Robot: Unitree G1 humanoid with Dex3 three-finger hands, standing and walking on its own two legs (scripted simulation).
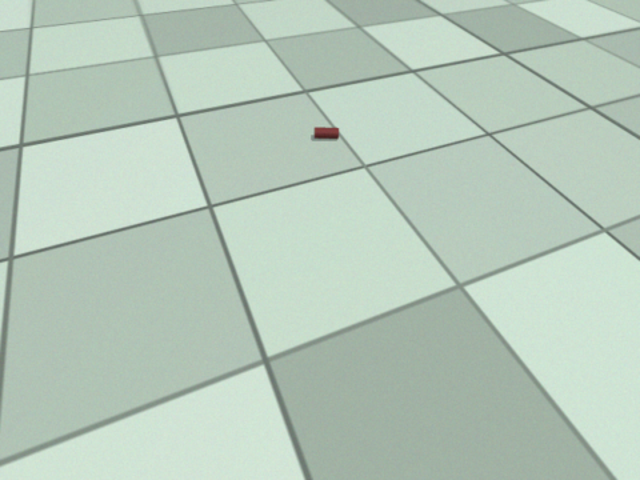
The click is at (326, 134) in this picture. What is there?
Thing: lying can
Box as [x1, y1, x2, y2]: [314, 127, 338, 138]
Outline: 315,127 314,137 338,137 338,128
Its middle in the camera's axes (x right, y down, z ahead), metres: +0.04 -0.59 +2.13
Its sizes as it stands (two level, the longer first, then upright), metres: 0.130 0.057 0.057
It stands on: the floor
